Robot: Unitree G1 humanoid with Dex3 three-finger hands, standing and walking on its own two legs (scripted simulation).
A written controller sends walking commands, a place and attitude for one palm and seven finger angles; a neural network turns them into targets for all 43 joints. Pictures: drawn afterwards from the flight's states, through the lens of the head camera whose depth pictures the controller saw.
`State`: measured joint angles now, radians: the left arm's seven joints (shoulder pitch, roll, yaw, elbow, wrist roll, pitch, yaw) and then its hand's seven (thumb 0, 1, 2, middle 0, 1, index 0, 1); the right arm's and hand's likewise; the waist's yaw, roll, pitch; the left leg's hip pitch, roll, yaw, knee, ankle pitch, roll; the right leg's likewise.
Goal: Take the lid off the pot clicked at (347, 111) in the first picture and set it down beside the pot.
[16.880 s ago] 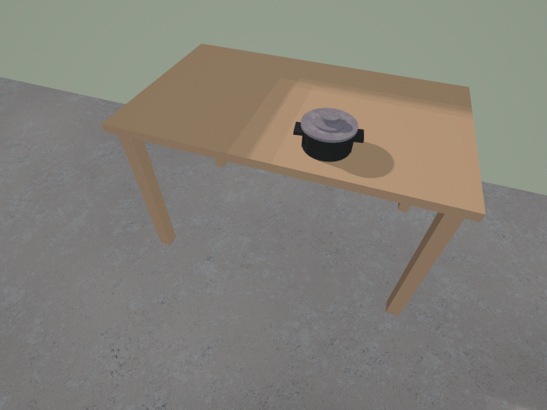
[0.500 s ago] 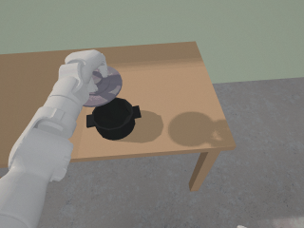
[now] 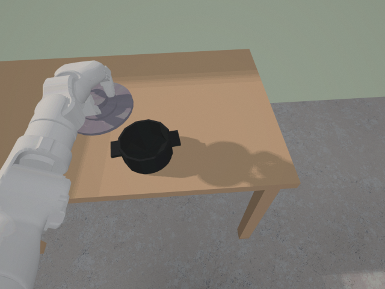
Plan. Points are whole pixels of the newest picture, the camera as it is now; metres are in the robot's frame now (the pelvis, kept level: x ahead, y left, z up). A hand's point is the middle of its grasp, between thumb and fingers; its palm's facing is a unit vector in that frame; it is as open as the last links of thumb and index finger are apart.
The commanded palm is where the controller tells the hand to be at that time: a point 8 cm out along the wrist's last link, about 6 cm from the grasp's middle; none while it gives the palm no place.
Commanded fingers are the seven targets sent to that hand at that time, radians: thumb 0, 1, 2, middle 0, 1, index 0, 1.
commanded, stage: move the lid sideways beside the pot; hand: left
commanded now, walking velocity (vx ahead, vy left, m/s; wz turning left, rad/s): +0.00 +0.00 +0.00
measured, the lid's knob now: (95, 99) +0.51 +0.20 +0.11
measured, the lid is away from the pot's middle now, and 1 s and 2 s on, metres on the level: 0.08 0.20 0.24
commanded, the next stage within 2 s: lower the lid onto the table in 1.38 s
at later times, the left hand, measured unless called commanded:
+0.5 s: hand (58, 106) +0.47 +0.26 +0.13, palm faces -0.37 -0.07 -0.93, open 8.0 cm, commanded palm +0.49 +0.26 +0.20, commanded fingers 0.00 0.63 0.99 -0.68 -1.07 -0.74 -1.12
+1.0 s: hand (35, 111) +0.46 +0.31 +0.13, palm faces -0.40 -0.09 -0.91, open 8.0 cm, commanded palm +0.49 +0.31 +0.20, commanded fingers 0.00 0.63 0.99 -0.68 -1.07 -0.74 -1.12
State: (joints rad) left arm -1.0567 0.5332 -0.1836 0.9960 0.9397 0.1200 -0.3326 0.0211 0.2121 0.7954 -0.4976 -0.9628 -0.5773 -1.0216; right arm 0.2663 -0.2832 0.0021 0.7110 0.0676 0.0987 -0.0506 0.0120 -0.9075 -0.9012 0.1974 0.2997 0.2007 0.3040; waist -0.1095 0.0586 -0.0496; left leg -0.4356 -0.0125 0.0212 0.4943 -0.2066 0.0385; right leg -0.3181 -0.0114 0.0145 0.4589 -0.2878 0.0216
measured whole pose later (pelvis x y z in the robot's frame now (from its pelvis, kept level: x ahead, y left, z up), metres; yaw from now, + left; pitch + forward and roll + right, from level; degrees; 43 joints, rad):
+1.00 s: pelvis -0.01 +0.01 +0.00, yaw +0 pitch +10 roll -2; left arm -1.07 0.77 -0.08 1.08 0.96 -0.05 -0.42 0.02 0.21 0.79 -0.49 -0.96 -0.58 -1.02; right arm 0.28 -0.29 0.02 0.71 0.09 0.11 -0.09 0.01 -0.91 -0.90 0.20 0.30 0.20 0.30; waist -0.11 0.04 -0.03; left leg -0.50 -0.01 0.02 0.54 -0.22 0.06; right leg -0.36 -0.01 0.01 0.45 -0.27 0.04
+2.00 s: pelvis -0.01 +0.02 -0.01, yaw -1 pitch +13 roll -3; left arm -1.02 0.85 -0.03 1.09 0.99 -0.16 -0.41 0.02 0.22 0.80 -0.49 -0.96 -0.58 -1.02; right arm 0.32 -0.30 0.02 0.72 0.09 0.13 -0.11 0.01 -0.90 -0.90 0.20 0.30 0.20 0.30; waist -0.12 0.03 -0.04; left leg -0.60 0.00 0.01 0.62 -0.25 0.06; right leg -0.44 0.00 0.01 0.51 -0.29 0.04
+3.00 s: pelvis -0.01 +0.04 -0.03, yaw -2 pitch +17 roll -5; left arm -0.98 0.86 0.02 1.14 1.01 -0.22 -0.33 0.02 0.22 0.79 -0.49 -0.96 -0.57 -1.02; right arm 0.35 -0.28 0.03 0.73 0.07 0.14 -0.12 0.01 -0.90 -0.90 0.20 0.30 0.21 0.30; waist -0.15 0.03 -0.07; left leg -0.75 0.01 0.02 0.75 -0.30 0.08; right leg -0.59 0.01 0.01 0.62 -0.33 0.03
